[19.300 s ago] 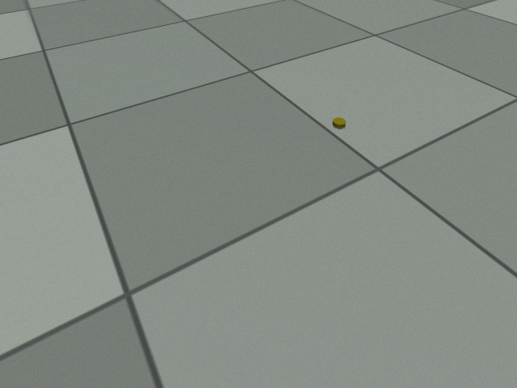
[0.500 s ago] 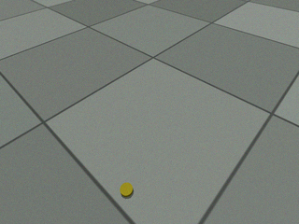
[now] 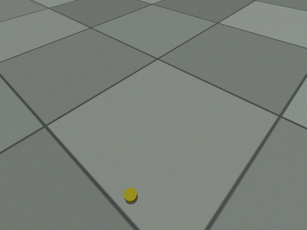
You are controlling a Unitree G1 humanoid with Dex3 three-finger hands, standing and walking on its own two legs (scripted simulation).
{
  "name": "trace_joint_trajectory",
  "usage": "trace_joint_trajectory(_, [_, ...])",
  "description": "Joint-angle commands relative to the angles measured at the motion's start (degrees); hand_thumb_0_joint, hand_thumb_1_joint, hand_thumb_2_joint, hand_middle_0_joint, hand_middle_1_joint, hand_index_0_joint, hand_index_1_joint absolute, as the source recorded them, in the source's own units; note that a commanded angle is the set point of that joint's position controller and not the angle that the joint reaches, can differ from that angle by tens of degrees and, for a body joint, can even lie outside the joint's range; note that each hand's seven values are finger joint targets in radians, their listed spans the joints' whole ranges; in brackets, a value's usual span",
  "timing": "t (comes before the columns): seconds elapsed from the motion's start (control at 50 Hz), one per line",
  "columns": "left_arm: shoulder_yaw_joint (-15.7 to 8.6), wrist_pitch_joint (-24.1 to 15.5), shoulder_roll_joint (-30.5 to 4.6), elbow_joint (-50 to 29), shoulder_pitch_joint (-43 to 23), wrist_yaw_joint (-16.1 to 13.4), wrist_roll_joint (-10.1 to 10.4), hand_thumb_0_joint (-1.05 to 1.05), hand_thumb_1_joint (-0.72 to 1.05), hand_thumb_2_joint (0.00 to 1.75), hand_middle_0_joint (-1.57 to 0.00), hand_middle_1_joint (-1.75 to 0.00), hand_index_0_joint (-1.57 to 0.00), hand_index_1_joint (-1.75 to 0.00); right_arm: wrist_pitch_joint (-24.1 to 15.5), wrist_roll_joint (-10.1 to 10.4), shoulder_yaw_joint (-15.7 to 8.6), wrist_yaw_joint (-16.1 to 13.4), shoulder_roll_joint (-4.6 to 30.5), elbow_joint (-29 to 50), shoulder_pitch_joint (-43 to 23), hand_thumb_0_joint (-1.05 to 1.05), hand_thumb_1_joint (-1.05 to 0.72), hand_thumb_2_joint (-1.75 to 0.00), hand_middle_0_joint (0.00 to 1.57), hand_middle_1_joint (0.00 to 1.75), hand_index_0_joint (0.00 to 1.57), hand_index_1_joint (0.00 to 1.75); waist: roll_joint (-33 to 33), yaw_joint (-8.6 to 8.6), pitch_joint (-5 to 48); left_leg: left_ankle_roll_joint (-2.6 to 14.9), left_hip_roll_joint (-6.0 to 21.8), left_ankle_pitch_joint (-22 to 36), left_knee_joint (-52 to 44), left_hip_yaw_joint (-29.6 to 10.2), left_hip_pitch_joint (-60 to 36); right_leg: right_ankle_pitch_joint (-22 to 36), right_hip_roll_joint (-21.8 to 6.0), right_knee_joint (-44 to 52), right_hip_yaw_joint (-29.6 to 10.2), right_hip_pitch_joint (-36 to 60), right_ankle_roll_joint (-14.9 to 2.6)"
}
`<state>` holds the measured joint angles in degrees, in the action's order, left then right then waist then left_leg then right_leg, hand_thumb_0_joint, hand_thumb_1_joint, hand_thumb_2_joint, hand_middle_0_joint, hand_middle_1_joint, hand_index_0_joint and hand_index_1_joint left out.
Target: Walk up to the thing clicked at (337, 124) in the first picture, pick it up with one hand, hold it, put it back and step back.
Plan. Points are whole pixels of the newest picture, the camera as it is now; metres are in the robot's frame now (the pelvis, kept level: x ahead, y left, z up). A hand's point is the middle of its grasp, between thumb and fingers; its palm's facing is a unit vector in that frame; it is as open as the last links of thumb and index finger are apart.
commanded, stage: stand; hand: left
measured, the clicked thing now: (130, 195) +0.51 +0.19 -0.77
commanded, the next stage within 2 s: walk up in 0.30 s
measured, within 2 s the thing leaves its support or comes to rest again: neither
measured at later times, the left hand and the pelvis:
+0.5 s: hand out of the picture +0.08 +0.26 -0.17, palm faces -0.04 -0.93 -0.35, open 7.4 cm; pelvis +0.03 -0.01 -0.01, yaw -3 degrees
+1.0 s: hand (80, 227) +0.20 +0.25 -0.18, palm faces -0.09 -0.93 -0.36, open 7.4 cm; pelvis +0.10 +0.00 -0.02, yaw -7 degrees
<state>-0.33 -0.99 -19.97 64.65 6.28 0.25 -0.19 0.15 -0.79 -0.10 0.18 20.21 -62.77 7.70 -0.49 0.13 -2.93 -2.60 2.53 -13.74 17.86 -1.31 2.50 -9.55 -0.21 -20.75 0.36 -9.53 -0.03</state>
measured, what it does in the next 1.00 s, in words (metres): steps on the spot: left foot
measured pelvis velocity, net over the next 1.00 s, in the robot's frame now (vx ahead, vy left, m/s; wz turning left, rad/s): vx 0.10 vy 0.00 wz -0.12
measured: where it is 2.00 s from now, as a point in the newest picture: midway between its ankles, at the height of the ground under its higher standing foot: outside the picture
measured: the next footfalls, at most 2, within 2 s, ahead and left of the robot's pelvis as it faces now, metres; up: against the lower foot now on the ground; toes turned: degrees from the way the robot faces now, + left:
left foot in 0.88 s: +0.22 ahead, +0.11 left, +0.00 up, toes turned -5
right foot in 1.16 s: +0.10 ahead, -0.13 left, +0.00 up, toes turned -6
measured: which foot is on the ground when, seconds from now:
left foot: down 0.00-0.58, up 0.60-0.86, down 0.88-1.00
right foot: down 0.00-0.92, up 0.94-1.00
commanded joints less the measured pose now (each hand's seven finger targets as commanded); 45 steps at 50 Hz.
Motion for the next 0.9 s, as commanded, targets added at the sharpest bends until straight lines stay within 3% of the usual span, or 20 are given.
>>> trace_joint_trajectory(0.0, [-2.52,-0.89,-12.64,-3.11,-1.98,-0.75,-0.10,0.00,0.90,0.90,-0.20,-0.30,-0.20,-0.30,-1.29,0.16,-2.23,-0.72,12.18,3.02,-1.05,0.00,-0.90,-0.90,0.20,0.30,0.20,0.30,-0.22,-0.35,3.66,3.22,4.93,8.40,-2.97,-3.09,3.21,10.43,-6.82,2.54,-5.34,4.41,-1.37])
trace_joint_trajectory(0.26, [-2.58,-0.86,-12.82,-3.16,-2.10,-0.69,-0.19,0.00,0.90,0.90,-0.20,-0.30,-0.20,-0.30,-1.42,0.14,-2.26,-0.69,12.11,3.20,-1.03,0.00,-0.90,-0.90,0.20,0.30,0.20,0.30,-0.14,-0.28,4.29,3.26,4.96,9.52,-2.97,-3.09,2.91,11.73,-6.98,2.18,-5.29,4.75,-1.56])
trace_joint_trajectory(0.28, [-4.41,-0.77,-14.02,-5.81,0.51,0.26,-0.85,0.00,0.90,0.90,-0.20,-0.30,-0.20,-0.30,-2.21,-0.81,-4.25,-0.31,14.40,5.43,0.93,0.00,-0.90,-0.90,0.20,0.30,0.20,0.30,2.09,0.03,7.88,5.64,1.98,-6.18,1.04,0.17,0.80,-3.68,-4.21,0.43,-5.59,5.43,-3.12])
trace_joint_trajectory(0.32, [-4.91,-0.43,-13.91,-6.02,0.79,0.75,-1.35,0.00,0.90,0.90,-0.20,-0.30,-0.20,-0.30,-2.42,-1.41,-4.35,-0.12,14.08,5.54,2.07,0.00,-0.90,-0.90,0.20,0.30,0.20,0.30,1.74,-0.14,3.77,7.05,2.43,-16.32,1.74,-1.28,3.27,-20.57,-4.65,0.53,-7.89,-1.35,-4.40])
trace_joint_trajectory(0.36, [-5.33,-0.15,-13.71,-7.39,-0.27,1.23,-1.47,0.00,0.90,0.90,-0.20,-0.30,-0.20,-0.30,-2.42,-1.46,-4.83,0.12,14.29,6.18,3.18,0.00,-0.90,-0.90,0.20,0.30,0.20,0.30,0.91,0.54,-3.36,7.92,3.40,-22.33,-0.18,-4.28,7.01,-26.28,-3.78,0.07,-8.97,-8.51,-4.43])
trace_joint_trajectory(0.4, [-5.09,-0.19,-11.96,-8.76,-1.42,1.54,-1.44,0.00,0.90,0.90,-0.20,-0.30,-0.20,-0.30,-2.70,-1.48,-5.50,0.06,15.26,6.58,5.08,0.00,-0.90,-0.90,0.20,0.30,0.20,0.30,-3.14,1.66,-8.21,10.06,7.17,-22.59,-4.47,-9.89,4.40,-19.55,-0.63,-7.00,-5.63,-15.63,-3.33])
trace_joint_trajectory(0.42, [-4.99,-0.38,-11.21,-9.31,-1.31,1.55,-1.46,0.00,0.90,0.90,-0.20,-0.30,-0.20,-0.30,-2.87,-1.37,-6.05,-0.09,16.57,6.83,5.70,0.00,-0.90,-0.90,0.20,0.30,0.20,0.30,-5.71,1.98,-9.15,12.23,11.27,-17.31,-6.47,-13.60,2.94,-13.59,1.88,-13.02,-2.50,-16.97,-2.31])
trace_joint_trajectory(0.46, [-5.05,-1.02,-10.72,-10.80,-0.33,1.37,-1.62,0.00,0.90,0.90,-0.20,-0.30,-0.20,-0.30,-3.44,-1.22,-6.40,-0.18,17.27,8.61,5.13,0.00,-0.90,-0.90,0.20,0.30,0.20,0.30,-6.60,1.37,-7.05,15.34,15.55,6.49,-2.06,-13.68,-2.10,-15.05,0.42,-15.01,-1.18,-18.25,-1.49])
trace_joint_trajectory(0.5, [-5.07,-1.94,-10.02,-10.19,4.67,1.28,-1.20,0.00,0.90,0.90,-0.20,-0.30,-0.20,-0.30,-2.89,-0.80,-6.23,0.04,16.40,10.52,2.01,0.00,-0.90,-0.90,0.20,0.30,0.20,0.30,-8.35,-1.40,-3.48,12.60,11.52,13.91,6.03,-6.09,-1.08,-8.45,0.17,-3.64,-0.88,-8.02,-2.64])
trace_joint_trajectory(0.52, [-5.90,-2.54,-12.75,-8.90,9.26,0.93,-1.12,0.00,0.90,0.90,-0.20,-0.30,-0.20,-0.30,-2.74,-0.32,-5.61,0.07,13.95,12.08,0.98,0.00,-0.90,-0.90,0.20,0.30,0.20,0.30,-2.75,-3.35,-0.04,8.30,5.62,17.50,15.89,0.60,5.32,8.88,-1.75,-1.30,-5.82,4.29,-3.62])
trace_joint_trajectory(0.54, [-7.44,-2.78,-18.10,-7.55,16.00,0.31,-0.80,0.00,0.90,0.90,-0.20,-0.30,-0.20,-0.30,-2.75,0.31,-4.79,-0.11,11.23,14.21,-0.45,0.00,-0.90,-0.90,0.20,0.30,0.20,0.30,9.31,-5.81,2.74,4.67,-1.57,4.69,32.41,5.78,16.09,19.96,-9.92,1.69,-19.37,13.67,-5.85])
trace_joint_trajectory(0.56, [-7.88,-2.78,-20.48,-8.29,17.47,0.04,-0.69,0.00,0.90,0.90,-0.20,-0.30,-0.20,-0.30,-2.20,0.02,-4.35,-0.44,10.39,14.98,0.80,0.00,-0.90,-0.90,0.20,0.30,0.20,0.30,10.06,-5.44,1.66,3.78,-5.20,-17.77,37.36,3.86,26.43,26.42,-18.03,3.62,-31.13,19.37,-11.92])
trace_joint_trajectory(0.58, [-8.16,-2.81,-21.61,-9.97,15.85,-0.07,-0.64,0.00,0.90,0.90,-0.20,-0.30,-0.20,-0.30,-1.81,-0.69,-4.56,-0.99,11.69,15.15,1.41,0.00,-0.90,-0.90,0.20,0.30,0.20,0.30,6.18,-4.87,-0.72,3.75,-2.20,-21.42,40.55,0.25,27.07,30.73,-21.92,2.15,-33.49,15.67,-16.17])
trace_joint_trajectory(0.6, [-7.78,-2.36,-19.38,-11.34,14.89,-0.30,-0.12,0.00,0.90,0.90,-0.20,-0.30,-0.20,-0.30,-1.96,-0.73,-4.92,-0.97,12.33,15.14,1.65,0.00,-0.90,-0.90,0.20,0.30,0.20,0.30,4.25,-4.32,-0.77,4.01,-1.39,-20.12,43.84,-1.05,27.50,35.19,-20.08,1.12,-29.26,15.01,-16.91])
trace_joint_trajectory(0.66, [-5.96,-2.36,-14.93,-13.62,9.94,-1.08,0.26,0.00,0.90,0.90,-0.20,-0.30,-0.20,-0.30,-1.20,0.06,-5.14,-0.02,11.05,14.28,5.40,0.00,-0.90,-0.90,0.20,0.30,0.20,0.30,5.09,-0.67,-0.26,4.69,0.49,-13.97,41.82,-2.35,23.70,35.04,-12.74,-0.05,-14.54,10.24,-12.02])
trace_joint_trajectory(0.78, [-4.74,-1.32,-14.17,-16.19,8.03,-2.02,-0.30,0.00,0.90,0.90,-0.20,-0.30,-0.20,-0.30,-1.02,0.31,-5.31,-0.12,9.39,14.55,2.92,0.00,-0.90,-0.90,0.20,0.30,0.20,0.30,7.55,-1.91,1.43,2.61,-0.86,-3.52,19.19,1.69,15.07,31.50,-8.61,-6.74,-8.54,3.60,-10.66])
trace_joint_trajectory(0.82, [-4.34,-0.40,-14.48,-17.28,5.27,-1.67,0.80,0.00,0.90,0.90,-0.20,-0.30,-0.20,-0.30,-1.51,0.22,-5.84,-0.53,9.06,13.26,6.07,0.00,-0.90,-0.90,0.20,0.30,0.20,0.30,7.75,0.73,3.86,3.53,-2.25,8.69,10.53,2.65,4.03,28.02,-7.84,-12.63,-7.95,-2.44,-8.53])
trace_joint_trajectory(0.84, [-4.04,0.06,-13.11,-17.54,4.45,-1.56,1.64,0.00,0.90,0.90,-0.20,-0.30,-0.20,-0.30,-1.79,0.07,-6.43,-0.79,10.43,12.29,8.32,0.00,-0.90,-0.90,0.20,0.30,0.20,0.30,5.70,2.20,5.23,4.48,-2.26,16.53,6.13,2.04,-1.22,23.20,-5.16,-16.06,-7.66,-4.67,-5.76])
trace_joint_trajectory(0.86, [-3.46,0.12,-10.97,-18.06,6.20,-1.47,2.19,0.00,0.90,0.90,-0.20,-0.30,-0.20,-0.30,-1.97,-0.46,-7.47,-1.19,14.43,12.52,9.30,0.00,-0.90,-0.90,0.20,0.30,0.20,0.30,-1.35,2.61,7.81,6.53,4.95,28.97,5.16,-6.16,-5.69,15.21,-0.85,-22.30,-7.14,-7.99,-2.81])
trace_joint_trajectory(0.88, [-3.22,0.79,-9.63,-17.47,9.36,-1.61,2.87,0.00,0.90,0.90,-0.20,-0.30,-0.20,-0.30,-1.90,-0.52,-7.60,-1.51,16.44,14.00,7.17,0.00,-0.90,-0.90,0.20,0.30,0.20,0.30,-7.65,1.44,10.54,11.90,14.76,32.19,2.73,-17.56,-6.00,-9.49,4.10,-29.89,-5.59,-10.33,-0.97])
